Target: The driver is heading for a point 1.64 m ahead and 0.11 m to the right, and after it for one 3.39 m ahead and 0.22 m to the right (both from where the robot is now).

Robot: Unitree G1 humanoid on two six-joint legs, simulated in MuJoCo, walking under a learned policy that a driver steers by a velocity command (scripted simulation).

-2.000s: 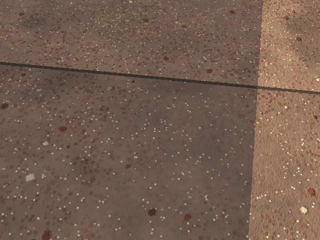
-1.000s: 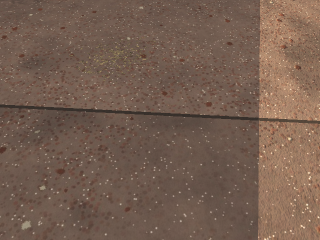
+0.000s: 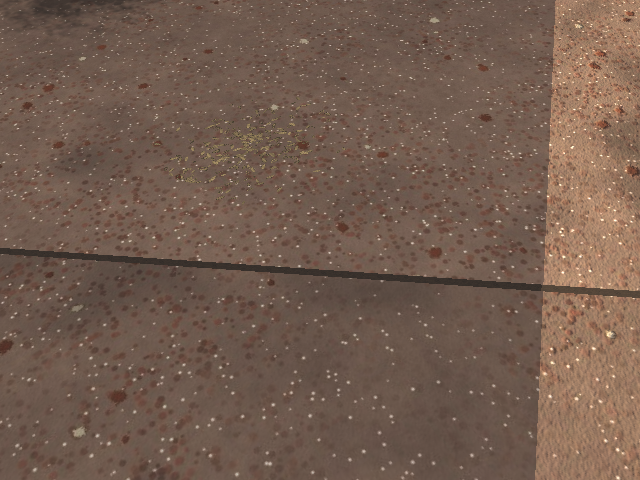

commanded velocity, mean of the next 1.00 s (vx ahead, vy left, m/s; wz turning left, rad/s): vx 0.49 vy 0.00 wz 0.00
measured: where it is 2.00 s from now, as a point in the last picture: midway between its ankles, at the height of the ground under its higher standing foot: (361, 263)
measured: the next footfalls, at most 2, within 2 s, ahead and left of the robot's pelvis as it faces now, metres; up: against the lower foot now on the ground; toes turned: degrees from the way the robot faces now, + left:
left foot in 0.24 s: +0.34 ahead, +0.14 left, +0.00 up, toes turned +3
right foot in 0.80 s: +0.65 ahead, -0.11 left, +0.00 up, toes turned -3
